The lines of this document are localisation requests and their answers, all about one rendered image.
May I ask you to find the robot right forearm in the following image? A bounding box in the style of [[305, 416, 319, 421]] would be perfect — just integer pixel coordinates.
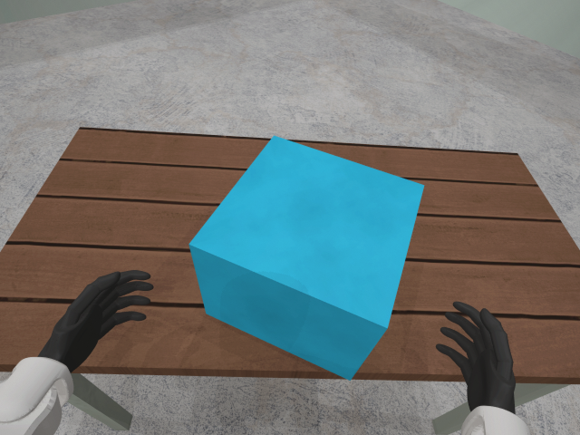
[[461, 406, 531, 435]]

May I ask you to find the robot left hand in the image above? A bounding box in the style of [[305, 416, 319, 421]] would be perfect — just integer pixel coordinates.
[[37, 270, 153, 373]]

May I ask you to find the carton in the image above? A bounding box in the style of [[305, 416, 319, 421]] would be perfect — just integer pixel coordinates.
[[189, 136, 424, 381]]

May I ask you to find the robot right hand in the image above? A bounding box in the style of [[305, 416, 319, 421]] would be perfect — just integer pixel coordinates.
[[436, 302, 516, 415]]

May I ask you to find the table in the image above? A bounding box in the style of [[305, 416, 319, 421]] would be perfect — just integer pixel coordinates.
[[0, 127, 580, 435]]

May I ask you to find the robot left forearm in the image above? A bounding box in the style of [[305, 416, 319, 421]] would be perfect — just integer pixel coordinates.
[[0, 357, 73, 435]]

